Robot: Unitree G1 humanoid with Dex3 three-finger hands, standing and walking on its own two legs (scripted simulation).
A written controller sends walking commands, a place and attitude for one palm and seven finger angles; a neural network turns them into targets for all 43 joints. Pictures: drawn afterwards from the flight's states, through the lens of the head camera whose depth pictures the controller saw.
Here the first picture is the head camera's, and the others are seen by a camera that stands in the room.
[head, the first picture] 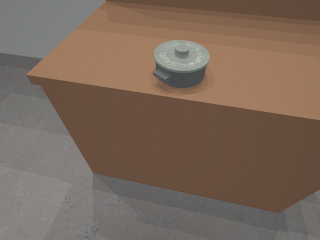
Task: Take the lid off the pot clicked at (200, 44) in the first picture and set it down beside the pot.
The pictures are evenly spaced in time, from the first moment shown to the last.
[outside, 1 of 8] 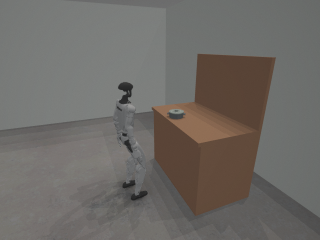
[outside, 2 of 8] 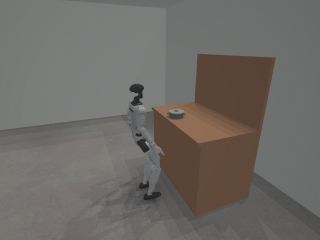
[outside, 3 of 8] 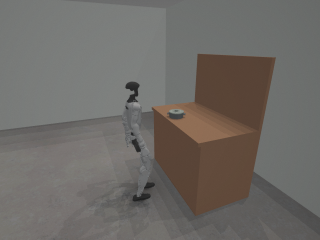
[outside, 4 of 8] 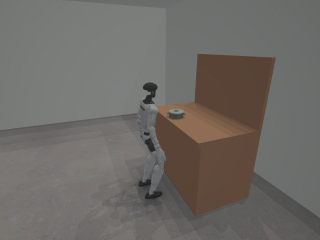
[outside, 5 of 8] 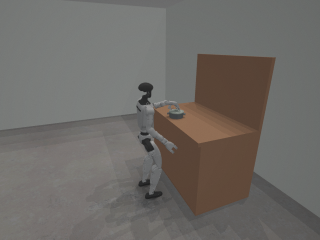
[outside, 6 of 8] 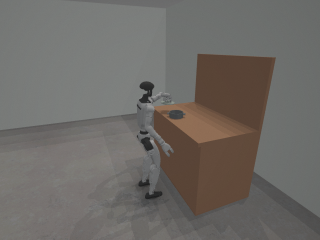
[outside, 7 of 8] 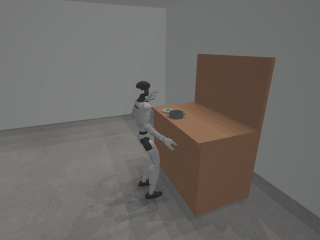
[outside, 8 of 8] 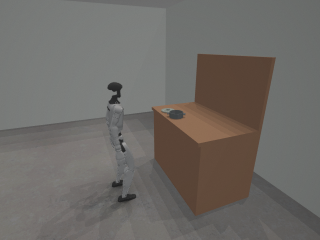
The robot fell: no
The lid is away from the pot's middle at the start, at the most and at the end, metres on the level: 0.00 0.23 0.23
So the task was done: yes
